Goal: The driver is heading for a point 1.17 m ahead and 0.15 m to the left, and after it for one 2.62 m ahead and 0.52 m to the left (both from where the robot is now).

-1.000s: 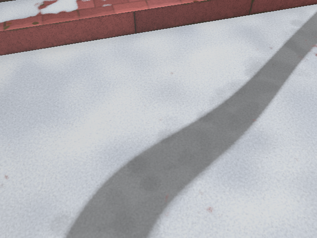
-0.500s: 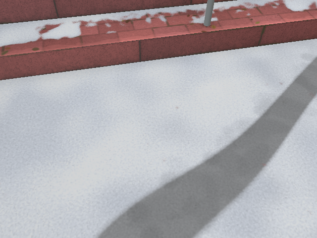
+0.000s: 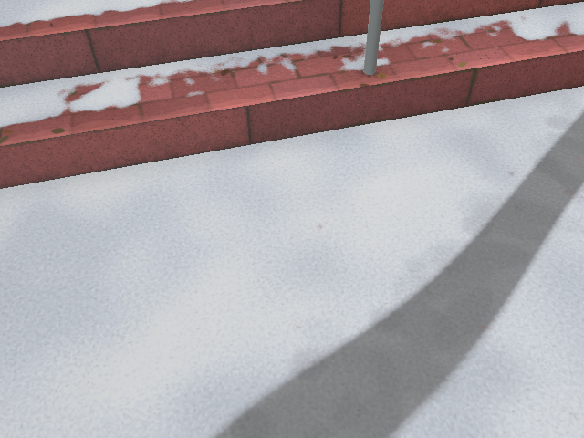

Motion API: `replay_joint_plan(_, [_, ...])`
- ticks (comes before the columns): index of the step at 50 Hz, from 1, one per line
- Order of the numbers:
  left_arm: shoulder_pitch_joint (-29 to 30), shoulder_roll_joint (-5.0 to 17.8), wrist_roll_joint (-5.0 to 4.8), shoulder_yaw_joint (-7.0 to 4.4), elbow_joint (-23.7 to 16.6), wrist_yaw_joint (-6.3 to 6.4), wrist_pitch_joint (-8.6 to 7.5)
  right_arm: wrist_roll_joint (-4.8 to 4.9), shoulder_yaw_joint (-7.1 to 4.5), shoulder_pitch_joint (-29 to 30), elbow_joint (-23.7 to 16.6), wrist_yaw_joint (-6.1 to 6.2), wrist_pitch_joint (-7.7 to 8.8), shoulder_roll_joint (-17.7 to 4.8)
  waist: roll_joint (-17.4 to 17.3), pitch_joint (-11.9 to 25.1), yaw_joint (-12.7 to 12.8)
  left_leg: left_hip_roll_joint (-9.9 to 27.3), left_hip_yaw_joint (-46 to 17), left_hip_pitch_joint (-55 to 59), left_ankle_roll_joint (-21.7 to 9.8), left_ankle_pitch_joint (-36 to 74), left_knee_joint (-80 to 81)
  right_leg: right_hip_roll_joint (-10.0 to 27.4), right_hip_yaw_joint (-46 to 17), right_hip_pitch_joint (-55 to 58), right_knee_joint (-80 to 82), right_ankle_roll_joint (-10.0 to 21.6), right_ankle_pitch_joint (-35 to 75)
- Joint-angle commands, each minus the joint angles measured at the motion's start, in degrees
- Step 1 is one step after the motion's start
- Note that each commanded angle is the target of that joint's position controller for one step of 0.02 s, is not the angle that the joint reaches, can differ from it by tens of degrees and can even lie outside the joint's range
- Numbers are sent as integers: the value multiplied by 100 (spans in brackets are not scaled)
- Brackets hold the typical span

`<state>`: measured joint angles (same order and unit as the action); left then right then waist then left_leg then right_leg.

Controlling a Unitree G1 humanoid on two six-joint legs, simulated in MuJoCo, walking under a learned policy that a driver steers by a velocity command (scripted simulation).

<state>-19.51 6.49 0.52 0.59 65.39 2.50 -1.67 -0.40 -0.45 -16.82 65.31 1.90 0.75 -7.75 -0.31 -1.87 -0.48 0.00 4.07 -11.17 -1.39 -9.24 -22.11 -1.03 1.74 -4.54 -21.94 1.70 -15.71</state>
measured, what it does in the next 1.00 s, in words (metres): walks ahead: left foot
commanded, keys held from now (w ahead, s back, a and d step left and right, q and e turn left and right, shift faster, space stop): no key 0.30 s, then w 0.70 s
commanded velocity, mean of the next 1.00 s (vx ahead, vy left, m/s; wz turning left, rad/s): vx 0.24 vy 0.00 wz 0.00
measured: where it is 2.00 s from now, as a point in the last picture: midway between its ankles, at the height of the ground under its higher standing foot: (309, 371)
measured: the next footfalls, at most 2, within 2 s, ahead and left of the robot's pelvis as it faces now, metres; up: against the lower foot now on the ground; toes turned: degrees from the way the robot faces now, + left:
left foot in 0.66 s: +0.20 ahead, +0.13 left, +0.00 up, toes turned +5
right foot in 1.18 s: +0.54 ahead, -0.04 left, +0.00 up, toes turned -5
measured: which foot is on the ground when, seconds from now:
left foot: down 0.00-0.38, up 0.40-0.64, down 0.66-1.00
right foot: down 0.00-0.66, up 0.68-1.00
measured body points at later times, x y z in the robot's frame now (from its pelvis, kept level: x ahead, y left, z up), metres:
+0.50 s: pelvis +0.04 -0.01 +0.00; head +0.04 +0.00 +0.45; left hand -0.05 +0.21 -0.16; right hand +0.03 -0.23 -0.16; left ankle +0.04 +0.09 -0.72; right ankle -0.04 -0.10 -0.74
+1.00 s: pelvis +0.25 +0.05 +0.00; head +0.27 +0.06 +0.45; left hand +0.38 +0.28 -0.14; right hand +0.16 -0.15 -0.14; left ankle +0.16 +0.12 -0.74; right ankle +0.39 -0.08 -0.69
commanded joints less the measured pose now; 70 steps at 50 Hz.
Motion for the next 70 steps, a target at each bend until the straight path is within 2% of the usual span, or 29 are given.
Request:
replay_joint_plan(1, [-477, 409, -2, -50, -24, 16, -25, 3, -32, -368, -4, 22, 16, -346, 81, -288, -1, 585, -630, 337, -92, 615, 240, 686, -603, -637, 544, 136, 867])
replay_joint_plan(15, [-574, 355, -6, -29, 6, 27, -32, 7, 10, -454, 174, 52, -18, -280, 83, -342, 1, 611, -596, 312, -16, 678, 165, 677, -592, -526, 564, 168, 1216])
replay_joint_plan(16, [-649, 328, 0, -21, 31, 25, -27, 1, 19, -488, 200, 47, -23, -251, 101, -231, 17, 556, -556, 340, -22, 343, 157, 638, -599, -477, 645, 197, 730])
replay_joint_plan(18, [-786, 576, 6, -130, 43, 17, 19, -29, -24, -390, 135, 23, -47, -312, 343, -387, 100, 212, -243, -25, -74, -843, -328, 611, -828, -543, 830, 412, -1000])
replay_joint_plan(20, [-1081, 843, 13, -264, 45, -7, 85, -125, -60, -34, -87, -53, -62, -317, 733, -976, 312, -92, 199, -1205, -101, -1703, -1206, 1198, -1690, -521, 1374, 858, -2861])
replay_joint_plan(21, [-1221, 879, 17, -301, 65, -16, 89, -182, -45, 193, -250, -96, -41, -230, 843, -1277, 424, 8, 226, -1645, -143, -1667, -1615, 1574, -2115, -536, 1599, 1087, -3132])
replay_joint_plan(23, [-1378, 828, 110, -323, 90, -26, 17, -173, -89, 543, -546, -165, 57, -316, 749, -1447, 467, 304, -48, -2478, -230, -1718, -2426, 1942, -2464, -183, 1751, 1368, -2509])
replay_joint_plan(26, [-1237, 867, 120, -352, 7, -49, -143, -117, -172, 657, -772, -263, 244, -435, 434, -1108, 304, 443, -187, -2750, -254, -1438, -2359, 1819, -1999, 464, 1565, 1298, -1180])
replay_joint_plan(30, [-998, 978, 81, -375, -87, -78, -271, -33, -239, 594, -964, -339, 287, -406, 619, -823, 67, 183, 114, -1431, -270, -875, -1488, 1521, -1237, -110, 1177, 1072, -61])
replay_joint_plan(32, [-730, 1024, 27, -376, -159, -119, -302, -3, -319, -388, -647, -312, 301, -421, 406, -563, -416, -234, 425, 374, -308, -413, -824, 1167, -723, -1025, 314, 836, 806])
replay_joint_plan(33, [-767, 924, 51, -329, -166, -155, -347, -25, -441, -1182, -396, -253, 346, -669, 12, -161, -729, -134, 166, 1492, -385, -571, -593, 837, -332, -1489, -803, 672, 1319])
replay_joint_plan(34, [-663, 538, -13, -214, -429, -213, -370, -130, -605, -2094, -304, -173, 389, -1324, -1308, 338, -1059, 1451, -2187, 2376, -826, -2253, 554, 127, 377, -2540, -2950, 296, 412])
replay_joint_plan(35, [-664, 597, 77, -259, -584, -258, -368, -110, -602, -2319, -156, -191, 311, -1443, -1658, 383, -863, 2239, -4242, 2290, -1222, -2935, 1497, -278, 78, -3351, -4303, 333, -1481])
replay_joint_plan(36, [-397, 695, 155, -301, -665, -295, -320, -94, -520, -1480, -346, -184, 262, -1225, -809, -161, -399, 2183, -3841, 1581, -1158, -3391, 1412, 246, -305, -3567, -4914, 463, -1023])
replay_joint_plan(37, [-181, 657, 142, -292, -718, -356, -336, -71, -455, -830, -584, -217, 290, -1012, -277, -461, -222, 2003, -3237, 957, -1064, -2787, 1446, 457, -351, -3497, -4844, 497, -389])
replay_joint_plan(38, [-169, 569, 102, -297, -711, -383, -349, -60, -407, -511, -682, -234, 337, -926, -110, -499, -24, 1746, -2619, 604, -956, -1993, 1529, 601, -348, -3241, -4594, 480, -12])
replay_joint_plan(41, [-313, 552, 155, -340, -677, -420, -210, -44, -264, -696, -559, -178, 477, -624, -252, -380, 199, 1293, -1524, 456, -827, -275, 1538, 656, -152, -2888, -4199, 304, 327])
replay_joint_plan(48, [1532, 546, 102, -336, -1362, -468, -108, -53, -158, -1375, -378, -148, 556, -615, -322, -676, -45, 1068, -695, 839, -945, 1644, 1589, 569, 267, -3635, -2601, 56, 1190])
replay_joint_plan(53, [2236, 579, 51, -310, -1663, -463, -143, -54, -176, -1579, -294, -96, 590, -730, -447, -701, -144, 1172, -452, 1258, -924, 2552, 1459, 312, 486, -3021, -1325, 283, 1456])
replay_joint_plan(56, [1765, 757, 61, -403, -1588, -387, -212, -92, -224, -1386, -294, -60, 587, -888, -493, -364, 162, 1270, -280, 1717, -813, 4489, 587, -1, 579, -2230, -1063, 600, 935])
replay_joint_plan(58, [183, 987, 88, -557, -1072, -294, -296, -99, -267, -1228, -314, -56, 519, -1011, -386, 474, 813, 1068, -84, 1504, -652, 4857, -1335, -256, 617, -502, -580, 826, 934])
replay_joint_plan(59, [-731, 1364, 236, -680, -864, -236, -333, -43, -221, -1273, -429, -89, 507, -859, -50, 1083, 1089, 831, 35, 388, -583, 3136, -2929, 684, -390, 928, -497, 1060, 285])
replay_joint_plan(60, [-1099, 1917, 322, -821, -849, -254, -321, 206, -107, -2012, -544, -187, 491, -167, 1296, 1892, 744, -293, 133, -1754, -339, -1266, -5411, 2533, -3536, 2557, 95, 1997, -417])
replay_joint_plan(61, [-570, 1698, 96, -780, -897, -307, -232, 76, -255, -1489, -574, -186, 485, -743, 521, 1734, 658, -240, -712, -2321, -454, -1673, -5904, 2343, -4193, 2093, 776, 1858, -979])
replay_joint_plan(62, [120, 1410, 30, -685, -1005, -318, -245, 33, -285, -875, -813, -193, 498, -796, 372, 778, 430, 107, -699, -2600, -495, -1130, -5710, 2186, -3148, 1198, 885, 1619, -957])
replay_joint_plan(63, [405, 1059, 42, -589, -1028, -340, -301, 3, -276, -596, -869, -202, 527, -742, 22, 366, 309, 310, -686, -2417, -504, -763, -5346, 1965, -2543, 467, 1085, 1452, -281])
replay_joint_plan(65, [384, 667, 36, -454, -857, -289, -383, -152, -272, -716, -820, -239, 397, -518, 111, 57, -58, 540, -678, -1827, -425, -607, -4752, 1507, -1603, -417, 1269, 1121, 638])
replay_joint_plan(67, [93, 699, 29, -421, -730, -246, -475, -187, -268, -774, -800, -279, 268, -392, 146, -42, -169, 534, -551, -1664, -306, -602, -4463, 1388, -1179, -613, 1294, 1099, 1806])
replay_joint_plan(70, [-185, 909, 37, -404, -633, -238, -535, -183, -269, -402, -927, -258, 157, -414, 195, -159, -248, 494, -309, -1870, -120, -340, -3848, 1255, -455, -607, 1078, 1065, 4135])
Keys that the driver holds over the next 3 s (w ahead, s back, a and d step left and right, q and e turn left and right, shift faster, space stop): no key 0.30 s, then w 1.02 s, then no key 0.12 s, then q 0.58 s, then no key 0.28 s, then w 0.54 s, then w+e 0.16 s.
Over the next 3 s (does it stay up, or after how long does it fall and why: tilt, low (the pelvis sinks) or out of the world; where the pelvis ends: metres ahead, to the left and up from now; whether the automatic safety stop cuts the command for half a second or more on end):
stays up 0.81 0.12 0.00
